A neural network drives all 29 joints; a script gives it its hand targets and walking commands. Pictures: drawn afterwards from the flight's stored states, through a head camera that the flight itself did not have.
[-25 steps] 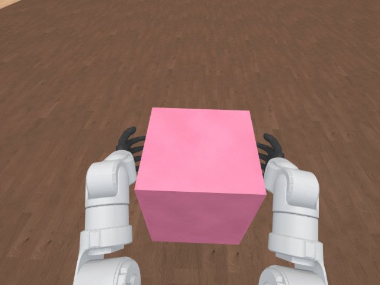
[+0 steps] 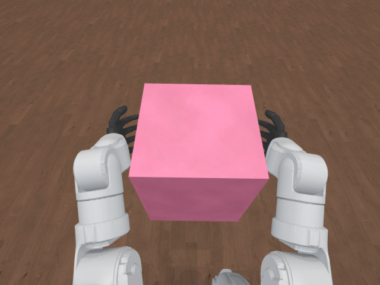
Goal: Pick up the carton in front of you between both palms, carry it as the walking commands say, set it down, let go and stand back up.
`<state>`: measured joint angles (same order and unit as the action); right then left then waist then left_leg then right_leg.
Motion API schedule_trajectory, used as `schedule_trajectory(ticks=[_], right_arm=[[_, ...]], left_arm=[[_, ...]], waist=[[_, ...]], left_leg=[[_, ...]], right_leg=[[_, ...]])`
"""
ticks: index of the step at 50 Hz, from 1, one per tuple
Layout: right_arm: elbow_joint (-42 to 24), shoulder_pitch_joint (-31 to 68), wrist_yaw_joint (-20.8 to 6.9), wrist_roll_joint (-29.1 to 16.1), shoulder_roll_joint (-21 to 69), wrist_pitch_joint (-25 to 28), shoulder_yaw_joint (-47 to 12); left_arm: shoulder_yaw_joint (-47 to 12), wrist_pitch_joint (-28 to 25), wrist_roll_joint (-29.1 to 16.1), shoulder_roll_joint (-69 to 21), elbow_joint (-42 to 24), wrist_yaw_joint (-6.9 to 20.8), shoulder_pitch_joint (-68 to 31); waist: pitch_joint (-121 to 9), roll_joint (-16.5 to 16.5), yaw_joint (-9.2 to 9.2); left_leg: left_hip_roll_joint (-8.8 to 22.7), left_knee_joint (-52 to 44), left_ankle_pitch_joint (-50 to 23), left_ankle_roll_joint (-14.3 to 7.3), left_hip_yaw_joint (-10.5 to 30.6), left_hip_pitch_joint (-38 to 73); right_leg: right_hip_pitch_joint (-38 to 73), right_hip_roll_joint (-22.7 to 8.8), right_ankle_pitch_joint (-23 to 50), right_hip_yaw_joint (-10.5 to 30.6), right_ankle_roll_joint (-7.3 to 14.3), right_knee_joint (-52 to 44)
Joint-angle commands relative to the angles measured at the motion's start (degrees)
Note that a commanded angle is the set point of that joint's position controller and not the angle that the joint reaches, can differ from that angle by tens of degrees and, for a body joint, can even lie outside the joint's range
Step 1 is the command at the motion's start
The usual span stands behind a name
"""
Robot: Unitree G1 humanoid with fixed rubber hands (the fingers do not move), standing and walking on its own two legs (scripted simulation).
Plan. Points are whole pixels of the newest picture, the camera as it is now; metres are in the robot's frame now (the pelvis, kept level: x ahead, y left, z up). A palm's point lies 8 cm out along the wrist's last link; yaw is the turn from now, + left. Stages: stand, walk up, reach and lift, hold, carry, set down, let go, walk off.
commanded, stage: carry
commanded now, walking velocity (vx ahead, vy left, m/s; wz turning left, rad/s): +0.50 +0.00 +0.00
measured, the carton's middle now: (195, 159) +0.35 -0.01 +0.08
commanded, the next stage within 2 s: none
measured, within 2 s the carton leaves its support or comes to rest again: neither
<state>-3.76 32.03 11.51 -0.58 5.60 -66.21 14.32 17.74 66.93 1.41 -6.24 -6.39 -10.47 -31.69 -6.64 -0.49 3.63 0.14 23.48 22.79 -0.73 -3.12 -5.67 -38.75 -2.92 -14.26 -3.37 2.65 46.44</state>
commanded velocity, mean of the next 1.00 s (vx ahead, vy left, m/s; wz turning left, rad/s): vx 0.50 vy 0.00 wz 0.00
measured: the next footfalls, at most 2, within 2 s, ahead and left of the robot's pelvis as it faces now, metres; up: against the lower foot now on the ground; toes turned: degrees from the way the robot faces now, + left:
right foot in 0.08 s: +0.22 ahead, -0.11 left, +0.00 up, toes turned -7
left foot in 0.60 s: +0.54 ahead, +0.06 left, +0.00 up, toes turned +9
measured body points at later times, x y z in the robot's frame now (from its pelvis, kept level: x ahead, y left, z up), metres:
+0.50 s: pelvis +0.29 -0.04 +0.01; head +0.31 -0.06 +0.46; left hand +0.61 +0.11 +0.10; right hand +0.61 -0.20 +0.09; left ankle +0.43 +0.09 -0.69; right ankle +0.18 -0.11 -0.73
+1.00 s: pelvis +0.63 -0.04 +0.01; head +0.59 -0.03 +0.46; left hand +0.88 +0.11 +0.11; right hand +0.87 -0.20 +0.11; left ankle +0.50 +0.05 -0.73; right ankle +0.79 -0.19 -0.70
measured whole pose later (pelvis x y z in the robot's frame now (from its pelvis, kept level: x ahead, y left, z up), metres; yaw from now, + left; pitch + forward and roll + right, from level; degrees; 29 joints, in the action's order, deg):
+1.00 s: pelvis +0.63 -0.04 +0.01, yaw -1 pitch +3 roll -1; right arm -29.9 -1.3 8.2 1.7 7.4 -69.0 2.0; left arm 3.0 69.0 2.8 -7.4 -31.2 -7.4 1.6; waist -9.1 -0.4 0.8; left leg 1.5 11.6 18.0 -0.1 -10.3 3.6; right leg -34.5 -6.6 -2.2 -8.3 -0.8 33.2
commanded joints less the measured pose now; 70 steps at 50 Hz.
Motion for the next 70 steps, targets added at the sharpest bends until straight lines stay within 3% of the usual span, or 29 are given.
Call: schedule_trajectory(ticks=[1,3,4,5,6,7,9,14,18,26,29,30,31,32,33,35,36,40,43,50,52,54,55,56,57,58,60,62,70], right_arm=[[-6.09,34.73,-2.96,-12.51,40.79,1.05,-33.62],[-5.76,32.55,-2.80,-11.10,40.23,0.57,-33.32],[-6.03,32.69,-2.63,-10.12,39.56,0.43,-32.79],[-5.76,31.53,-2.49,-9.08,39.76,0.02,-32.48],[-5.39,31.18,-2.33,-7.97,39.37,-0.24,-31.24],[-4.84,32.63,-2.22,-7.40,40.73,-0.29,-30.98],[-4.66,33.08,-2.87,-7.15,44.63,0.44,-31.91],[-5.18,31.73,-4.27,-7.13,49.48,3.83,-36.70],[-5.70,24.99,-4.75,-6.99,49.59,5.06,-39.22],[-14.94,11.36,-7.43,-10.14,50.33,3.78,-44.53],[-18.83,4.12,-8.02,-10.72,50.44,2.09,-45.21],[-19.62,0.97,-8.28,-10.37,49.90,1.65,-44.83],[-20.48,-1.32,-8.44,-9.73,48.86,1.19,-44.27],[-19.99,-3.04,-8.65,-9.95,49.67,1.12,-44.48],[-21.42,-4.75,-9.16,-10.20,50.74,0.96,-44.29],[-24.65,-4.23,-10.28,-10.98,54.64,1.17,-45.70],[-26.20,-3.71,-10.77,-11.57,55.76,1.27,-46.60],[-29.52,-6.48,-11.86,-13.09,53.45,1.02,-48.22],[-30.59,-8.63,-11.87,-13.27,48.68,-0.08,-47.91],[-30.38,-11.56,-9.82,-11.62,40.77,-3.04,-45.14],[-30.39,-10.41,-9.22,-11.40,39.64,-3.65,-44.91],[-30.26,-9.94,-8.61,-11.28,38.72,-4.15,-45.11],[-30.38,-9.81,-8.32,-11.25,37.89,-4.28,-45.11],[-31.72,-9.99,-8.14,-11.19,38.53,-4.52,-45.66],[-32.21,-8.91,-8.40,-11.74,39.04,-4.45,-46.24],[-31.36,-8.26,-8.87,-12.31,42.94,-3.97,-47.46],[-30.76,-7.88,-10.31,-12.76,49.05,-2.61,-48.98],[-29.60,-8.76,-11.08,-12.06,52.34,-1.07,-49.59],[-30.96,-12.05,-10.58,-10.26,49.63,0.59,-49.67]], left_arm=[[-32.57,-0.41,-7.81,-37.81,-0.60,0.45,-30.92],[-33.10,-0.24,-8.18,-37.45,0.31,0.88,-29.24],[-33.00,-0.13,-8.46,-37.92,0.55,1.22,-28.26],[-32.91,0.06,-9.11,-37.45,0.37,1.46,-28.67],[-34.04,-0.12,-9.74,-38.03,0.99,1.62,-29.57],[-35.01,-0.27,-10.71,-40.41,-0.50,2.11,-31.66],[-37.92,-1.38,-13.24,-45.11,-3.07,3.85,-35.01],[-41.88,-4.76,-15.16,-50.12,-3.54,6.23,-34.32],[-41.90,-5.76,-12.56,-48.94,-2.50,6.24,-25.20],[-45.22,-4.66,-10.80,-48.89,-10.81,7.33,-7.58],[-45.97,-3.02,-11.55,-48.37,-14.80,7.84,-0.46],[-46.70,-2.48,-11.95,-48.09,-16.46,8.07,0.36],[-47.61,-1.73,-12.78,-48.35,-18.39,8.39,0.62],[-48.38,-1.11,-13.20,-48.15,-19.77,8.89,1.91],[-49.68,-0.96,-14.03,-49.80,-20.83,9.31,1.38],[-50.84,-1.19,-14.89,-53.18,-22.97,10.36,2.00],[-51.12,-1.36,-14.95,-54.57,-23.35,10.76,3.25],[-51.87,-1.48,-13.49,-53.88,-25.14,10.64,8.16],[-51.28,-0.44,-12.54,-49.81,-26.16,9.64,10.50],[-50.03,2.82,-13.07,-41.68,-27.78,7.98,10.95],[-49.15,3.39,-13.18,-40.10,-27.23,7.71,10.48],[-47.88,3.61,-13.11,-38.89,-25.52,7.38,11.85],[-47.19,3.61,-12.96,-38.60,-24.95,7.27,12.73],[-46.62,3.40,-12.75,-38.09,-24.23,7.34,11.42],[-46.94,3.10,-13.60,-40.54,-23.47,7.66,12.89],[-47.65,2.72,-14.31,-43.01,-25.19,8.36,11.99],[-49.60,1.33,-14.93,-49.00,-25.68,9.91,10.19],[-50.80,-0.07,-15.08,-52.15,-25.55,11.08,9.76],[-51.64,-1.42,-14.96,-47.48,-27.74,11.84,12.62]], waist=[[-12.87,10.11,-1.98],[-19.18,6.77,-7.06],[-23.46,2.35,-8.69],[-25.68,-8.47,-7.15],[-24.70,-17.77,-6.57],[-23.59,-13.06,-6.31],[-20.10,-1.92,-6.25],[-19.55,-4.98,-4.48],[-16.70,-3.85,-4.75],[-10.72,-6.92,-5.61],[-15.54,-7.78,-3.97],[-19.37,-5.40,-2.79],[-26.27,5.01,-2.50],[-25.48,15.82,-2.31],[-21.94,11.60,-2.36],[-16.51,1.65,-2.49],[-14.73,1.08,-2.85],[-10.82,6.81,-2.84],[-6.85,7.70,-2.81],[0.64,9.30,-2.72],[0.18,9.94,-2.99],[-5.27,7.17,-4.53],[-9.55,2.05,-5.61],[-15.93,-13.39,-5.45],[-15.31,-18.69,-4.89],[-14.96,-13.77,-4.70],[-14.18,-3.75,-4.36],[-13.70,-4.59,-3.97],[-5.66,-5.83,-4.23]], left_leg=[[10.54,-2.00,-41.81,-6.63,4.18,3.81],[7.82,14.75,-52.14,-2.70,-2.41,2.23],[6.12,26.34,-38.25,-1.28,-2.92,-6.48],[1.50,39.59,-8.58,0.35,-1.51,-19.00],[-5.79,51.52,5.11,0.38,2.47,-32.55],[-1.48,57.73,4.60,-1.58,5.84,-35.66],[2.07,55.02,-0.69,-2.63,5.71,-36.77],[4.97,42.76,-6.23,-0.43,3.20,-36.56],[5.72,28.16,-12.18,1.19,-0.02,-39.18],[0.29,4.14,-22.44,-0.09,-8.09,-29.93],[-3.40,-2.75,-22.71,-1.82,-12.82,-7.62],[1.69,-1.92,-20.80,-3.15,-7.75,7.12],[17.86,1.06,-18.58,-9.08,14.98,23.78],[26.20,-5.80,-21.24,-16.44,34.67,29.94],[24.96,-6.22,-24.05,-16.75,29.93,27.05],[21.79,-8.49,-25.99,-11.86,19.12,16.19],[20.27,-11.04,-22.21,-9.50,15.34,10.88],[16.34,-16.16,-15.25,-7.47,5.98,5.20],[13.78,-16.61,-19.40,-6.87,1.45,5.16],[13.72,-15.74,-25.98,-4.98,-3.42,6.05],[13.82,-11.38,-33.23,-3.89,-5.07,7.27],[10.58,5.13,-42.52,-1.54,-9.76,3.45],[8.72,18.22,-32.62,0.05,-9.71,-4.84],[2.01,37.86,-16.85,3.32,-7.99,-22.50],[-1.45,48.09,3.42,2.69,-1.55,-30.00],[2.64,53.15,2.64,0.76,2.77,-31.72],[7.33,49.74,-3.62,-0.52,3.58,-30.70],[8.30,42.79,-8.65,-0.17,2.27,-27.00],[7.54,18.60,-18.45,2.25,-3.82,-32.34]], right_leg=[[12.96,4.70,4.92,-6.87,1.10,-11.12],[30.88,7.83,8.54,-10.58,1.60,-17.91],[43.90,3.16,4.46,-4.47,1.70,-17.27],[51.40,-12.59,-1.19,20.36,4.53,-19.84],[54.49,-18.86,2.65,41.81,10.67,-28.67],[52.88,-19.11,3.26,37.99,12.63,-26.53],[44.32,-15.14,7.74,26.59,10.59,-24.85],[40.31,-13.06,7.78,16.54,9.41,-29.59],[45.21,-11.72,20.30,10.01,9.08,-31.34],[53.08,-7.89,45.75,0.19,4.08,-29.90],[47.41,-6.88,55.92,-5.14,0.80,-14.95],[37.08,-6.12,43.34,-5.32,-0.88,-5.26],[20.25,-3.20,22.16,-4.04,-3.34,10.78],[2.97,6.37,-11.40,-1.04,-4.33,24.47],[-2.43,2.39,-12.36,3.84,-2.70,30.55],[-1.29,-2.84,-6.79,4.42,-1.57,25.01],[1.28,-4.35,-3.93,4.25,-1.98,20.08],[3.82,-4.05,1.33,-0.43,-3.87,6.31],[2.49,-3.65,6.86,-3.45,-4.81,-4.11],[6.09,-2.33,14.58,-7.07,-2.60,-15.92],[11.36,-1.11,12.64,-8.52,-1.56,-18.01],[28.13,4.02,5.79,-13.04,-1.22,-20.17],[39.49,-1.67,1.23,-5.21,-1.08,-21.09],[53.10,-18.94,-10.74,24.10,6.55,-28.16],[52.23,-22.16,-1.64,34.83,9.19,-35.19],[50.47,-20.99,5.76,27.36,8.43,-33.17],[42.16,-17.60,10.72,16.26,5.69,-32.21],[36.76,-15.26,4.63,9.07,2.99,-35.29],[38.57,-12.61,4.39,0.52,4.82,-41.03]])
